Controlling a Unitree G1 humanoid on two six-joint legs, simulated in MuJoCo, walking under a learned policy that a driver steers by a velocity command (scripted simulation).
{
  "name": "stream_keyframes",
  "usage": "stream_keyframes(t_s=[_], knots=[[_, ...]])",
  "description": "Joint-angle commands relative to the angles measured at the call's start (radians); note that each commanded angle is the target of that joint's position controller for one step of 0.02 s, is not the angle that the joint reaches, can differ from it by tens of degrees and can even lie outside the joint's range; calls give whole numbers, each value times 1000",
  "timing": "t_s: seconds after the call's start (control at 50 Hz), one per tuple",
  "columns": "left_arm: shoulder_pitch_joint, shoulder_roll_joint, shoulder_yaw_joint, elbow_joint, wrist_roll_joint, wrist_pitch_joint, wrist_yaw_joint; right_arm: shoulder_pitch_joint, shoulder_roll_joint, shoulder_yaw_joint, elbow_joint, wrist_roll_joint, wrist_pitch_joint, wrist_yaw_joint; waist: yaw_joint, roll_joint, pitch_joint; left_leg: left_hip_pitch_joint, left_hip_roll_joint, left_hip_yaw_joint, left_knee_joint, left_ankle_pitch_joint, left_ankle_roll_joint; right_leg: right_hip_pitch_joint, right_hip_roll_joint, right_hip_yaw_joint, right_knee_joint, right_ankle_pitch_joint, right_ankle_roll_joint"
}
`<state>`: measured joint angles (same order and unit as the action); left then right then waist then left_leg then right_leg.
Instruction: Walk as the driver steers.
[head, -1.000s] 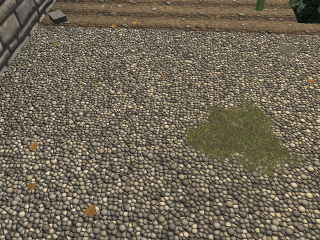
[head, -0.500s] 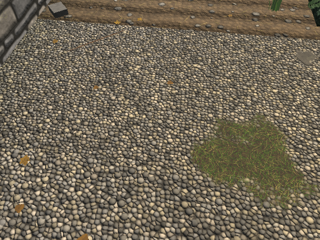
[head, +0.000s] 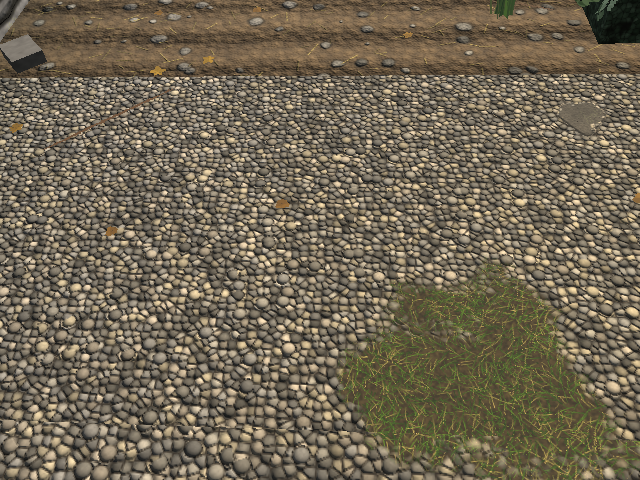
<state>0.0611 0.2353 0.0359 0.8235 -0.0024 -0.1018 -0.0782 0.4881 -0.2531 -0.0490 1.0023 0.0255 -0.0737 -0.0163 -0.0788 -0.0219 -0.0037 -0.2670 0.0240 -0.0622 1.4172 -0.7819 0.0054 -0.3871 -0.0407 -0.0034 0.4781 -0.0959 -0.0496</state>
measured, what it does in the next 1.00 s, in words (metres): walks ahead: left foot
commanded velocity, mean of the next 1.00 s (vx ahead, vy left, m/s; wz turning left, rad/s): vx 0.50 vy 0.00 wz -0.13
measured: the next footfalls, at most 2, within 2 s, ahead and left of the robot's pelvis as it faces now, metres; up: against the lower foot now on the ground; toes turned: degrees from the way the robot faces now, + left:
left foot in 0.48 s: +0.43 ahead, +0.11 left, +0.00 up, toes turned +1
right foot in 1.20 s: +0.77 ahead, -0.25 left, -0.14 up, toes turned -22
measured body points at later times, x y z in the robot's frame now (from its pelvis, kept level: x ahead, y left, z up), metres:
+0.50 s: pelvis +0.27 +0.02 -0.03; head +0.30 +0.02 +0.42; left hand +0.19 +0.28 -0.17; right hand +0.51 -0.20 -0.10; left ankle +0.39 +0.11 -0.74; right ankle +0.08 -0.09 -0.73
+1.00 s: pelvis +0.51 -0.01 -0.02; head +0.51 -0.01 +0.43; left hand +0.70 +0.23 -0.13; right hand +0.45 -0.27 -0.15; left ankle +0.39 +0.11 -0.74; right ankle +0.65 -0.22 -0.69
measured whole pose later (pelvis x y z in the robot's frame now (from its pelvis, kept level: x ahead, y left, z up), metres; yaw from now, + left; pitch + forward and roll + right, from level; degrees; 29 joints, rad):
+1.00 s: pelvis +0.51 -0.01 -0.02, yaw -11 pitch +1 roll +2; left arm 0.16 0.26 0.11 0.86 -0.02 -0.04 -0.04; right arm 0.40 -0.21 -0.08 0.97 -0.01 -0.10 -0.04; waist -0.04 -0.04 -0.03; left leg 0.02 0.01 0.21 0.39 -0.43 0.00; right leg -0.72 -0.08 0.14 0.80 0.20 -0.05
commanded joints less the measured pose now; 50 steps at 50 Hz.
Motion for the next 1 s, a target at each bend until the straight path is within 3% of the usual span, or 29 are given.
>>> stream_keyframes(t_s=[0.02,0.04,0.06,0.08,0.1,0.12,0.16,0.24,0.32,0.38,0.44,0.46,0.48,0.5,0.52,0.54,0.56,0.58,0.6,0.64,0.68,0.72,0.76,0.82,0.84,0.86,0.94,0.96,1.0], knots=[[530,303,94,129,-27,47,19,125,-53,4,-106,51,-67,16,160,-349,-366,-769,-24,-109,487,111,30,847,-405,586,47,196,-278],[411,199,64,97,-17,51,21,-40,-89,-7,-129,42,-56,-12,139,-24,-215,-807,37,-10,431,248,38,650,-366,623,-144,-148,-235],[263,192,50,55,16,26,35,-98,-75,-8,-158,58,-48,-29,86,-81,-163,-784,71,-57,254,476,47,470,-423,660,-174,-177,-262],[189,138,35,48,16,2,34,-116,-85,-4,-157,21,-30,-35,56,-30,-83,-720,114,-64,200,522,39,323,-389,639,-150,-9,-230],[150,96,21,59,11,-6,32,-106,-63,-11,-139,-13,-9,-29,17,-11,1,-605,133,-73,35,577,19,135,-290,448,-145,143,-185],[149,91,20,64,22,-6,36,-82,-34,-13,-135,-22,2,-29,4,-25,-7,-489,141,-60,-67,579,8,53,-224,352,-178,131,-165],[204,115,26,82,27,-14,59,-154,-38,-18,-164,-26,-3,-26,25,-50,23,-476,142,-44,-236,656,-22,42,-198,286,-205,275,-193],[328,113,32,123,-5,5,93,-329,-4,-6,-222,-29,-9,0,94,-36,8,-455,96,8,-622,845,5,191,-159,167,-225,396,-145],[417,109,37,163,-20,27,98,-485,10,1,-268,-13,-6,25,149,-15,60,-471,53,49,-787,880,24,325,-160,139,-238,275,-128],[447,127,42,179,-14,44,98,-590,0,-1,-323,-9,-23,52,163,-6,87,-488,29,62,-852,799,53,417,-192,146,-208,288,-136],[410,157,52,174,-10,59,99,-523,-37,-16,-324,-8,-30,62,104,-53,36,-309,-20,103,-905,696,91,448,-195,128,-108,519,-116],[384,154,49,166,-11,61,97,-409,-72,-34,-290,-12,-31,59,44,-52,-34,-118,-45,119,-918,737,116,412,-160,98,2,643,-97],[346,135,40,145,-5,59,95,-200,-129,-58,-235,-20,-31,53,-45,-28,-165,203,25,34,-861,809,169,253,-108,56,228,564,-63],[450,41,10,137,4,40,87,-48,-224,-84,-208,-29,-28,48,-49,150,-345,626,280,-372,-894,673,324,-131,42,-8,652,133,2],[452,55,9,145,-2,11,71,-3,-180,-70,-193,-8,-18,47,-54,251,-443,712,369,-669,-1054,536,367,-286,102,107,815,-466,1],[372,129,35,121,-31,-2,69,-84,-142,-55,-197,-4,-15,46,-44,200,-276,599,343,-573,-1092,443,316,-399,43,124,874,-433,-4],[282,143,38,92,-39,-3,78,-183,-116,-46,-225,-10,-14,43,-18,120,-142,417,309,-441,-1123,486,279,-399,-7,88,842,-343,-6],[250,129,43,88,-25,4,89,-268,-95,-38,-236,-26,-16,49,27,55,-46,216,270,-333,-1163,605,261,-338,-43,73,758,-271,4],[279,114,49,102,-15,22,101,-325,-64,-32,-242,-37,-23,52,74,63,-28,107,229,-235,-1193,681,233,-244,-78,86,683,-230,6],[328,71,47,115,-15,52,108,-334,-52,-33,-223,-37,-36,55,105,84,-26,6,206,-147,-1254,683,227,-140,-95,98,602,-204,9],[268,84,55,80,-23,64,113,-308,-83,-44,-196,-38,-45,44,102,96,-3,15,207,-99,-1303,673,229,-196,-97,113,529,-125,13],[215,75,57,56,-5,63,105,-255,-116,-57,-155,-49,-42,30,90,63,-13,61,208,-36,-1299,791,225,-229,-86,128,462,2,19],[237,70,62,68,-3,55,87,-223,-130,-65,-138,-59,-44,23,94,48,-50,105,217,22,-1256,873,219,-229,-76,126,486,147,20],[190,89,73,52,-20,68,77,-180,-96,-56,-109,-41,-43,20,72,62,-8,172,236,36,-1226,845,209,-338,-68,161,510,158,11],[145,113,89,33,-38,63,73,-142,-61,-48,-88,-25,-44,10,69,79,36,274,236,21,-1206,745,183,-464,-66,221,458,173,-2],[90,112,88,14,-39,58,66,-109,-61,-48,-75,-27,-45,6,45,95,56,337,253,14,-1192,713,174,-539,-61,227,434,180,-8],[-8,78,81,-34,-25,44,42,-33,-83,-58,-46,-40,-45,-14,11,99,108,427,305,33,-1127,774,162,-664,-59,215,424,167,-14],[-25,75,80,-51,-21,46,33,-76,-79,-55,-62,-39,-39,-27,31,75,138,326,262,111,-1124,740,141,-584,-58,195,310,271,-4],[-90,31,59,-73,-6,47,15,-90,-79,-53,-72,-29,-32,-42,1,74,138,217,233,194,-1074,639,114,-423,-49,92,188,436,4]])
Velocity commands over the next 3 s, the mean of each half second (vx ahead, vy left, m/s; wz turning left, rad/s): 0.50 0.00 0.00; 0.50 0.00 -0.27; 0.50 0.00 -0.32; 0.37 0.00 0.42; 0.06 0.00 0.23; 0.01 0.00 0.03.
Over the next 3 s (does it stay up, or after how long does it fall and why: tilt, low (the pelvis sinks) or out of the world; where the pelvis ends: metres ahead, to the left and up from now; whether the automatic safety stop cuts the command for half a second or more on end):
stays up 1.20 -0.19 -0.15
